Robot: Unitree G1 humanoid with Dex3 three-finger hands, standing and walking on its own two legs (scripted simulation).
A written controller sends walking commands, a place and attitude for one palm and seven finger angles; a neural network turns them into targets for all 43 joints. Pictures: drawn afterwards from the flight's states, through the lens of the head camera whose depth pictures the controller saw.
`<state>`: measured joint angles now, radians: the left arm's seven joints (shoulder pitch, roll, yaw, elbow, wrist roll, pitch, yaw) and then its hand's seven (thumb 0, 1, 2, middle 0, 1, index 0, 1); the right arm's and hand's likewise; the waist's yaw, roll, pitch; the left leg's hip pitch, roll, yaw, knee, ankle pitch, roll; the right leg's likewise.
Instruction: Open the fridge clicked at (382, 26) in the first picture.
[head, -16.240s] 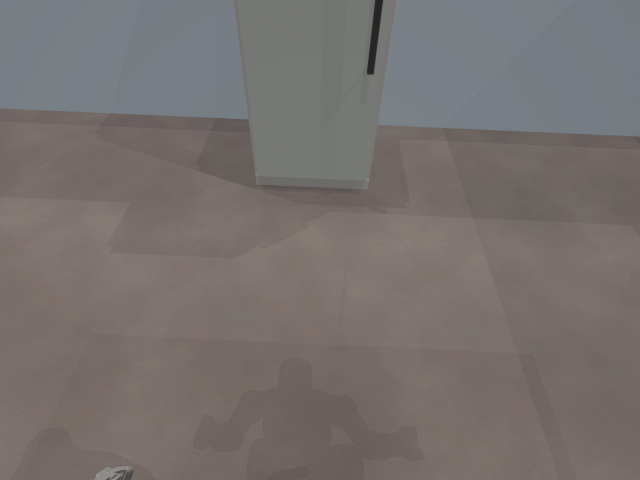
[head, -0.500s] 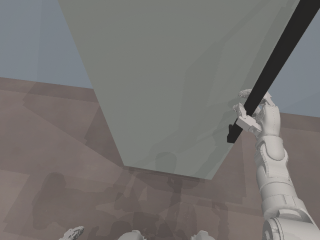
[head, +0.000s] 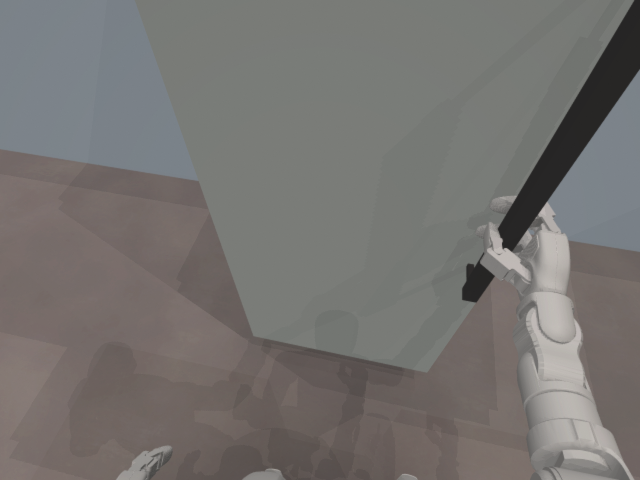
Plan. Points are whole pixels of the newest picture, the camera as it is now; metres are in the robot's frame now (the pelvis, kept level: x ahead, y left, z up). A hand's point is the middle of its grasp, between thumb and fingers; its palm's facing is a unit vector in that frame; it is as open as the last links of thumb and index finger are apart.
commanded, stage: grip the handle and tug to test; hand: right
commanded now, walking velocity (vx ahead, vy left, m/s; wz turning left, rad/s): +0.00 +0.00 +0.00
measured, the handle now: (533, 179) +0.46 -0.18 +0.15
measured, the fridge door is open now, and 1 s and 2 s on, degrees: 0 6 27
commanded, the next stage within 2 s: pull the door a little, standing still in 0.18 s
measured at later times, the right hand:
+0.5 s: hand (492, 256) +0.40 -0.16 +0.07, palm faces +0.06 +1.00 +0.01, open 6.0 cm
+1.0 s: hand (490, 276) +0.36 -0.15 +0.08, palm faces +0.00 +0.98 -0.18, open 5.8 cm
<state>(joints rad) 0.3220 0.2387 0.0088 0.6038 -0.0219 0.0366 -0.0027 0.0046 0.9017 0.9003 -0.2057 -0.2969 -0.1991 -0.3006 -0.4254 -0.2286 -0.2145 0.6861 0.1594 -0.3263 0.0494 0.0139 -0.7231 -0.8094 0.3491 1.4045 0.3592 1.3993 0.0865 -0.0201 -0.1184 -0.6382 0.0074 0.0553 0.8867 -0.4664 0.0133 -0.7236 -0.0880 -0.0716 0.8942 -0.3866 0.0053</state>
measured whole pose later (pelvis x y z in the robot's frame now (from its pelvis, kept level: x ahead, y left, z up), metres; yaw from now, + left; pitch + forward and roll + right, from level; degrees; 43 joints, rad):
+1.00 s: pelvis +0.15 -0.02 +0.06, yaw +0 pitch +4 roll -1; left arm 0.23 0.19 -0.02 0.49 0.03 0.07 0.04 0.01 0.90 0.90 -0.20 -0.30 -0.20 -0.30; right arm 0.41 -0.16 0.08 -0.08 0.07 -0.08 -0.06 0.01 -0.66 -0.80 0.32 1.30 0.42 1.38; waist 0.04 -0.06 0.01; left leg -0.31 0.00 0.05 0.60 -0.17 0.00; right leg -0.18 0.03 -0.01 0.57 -0.23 0.00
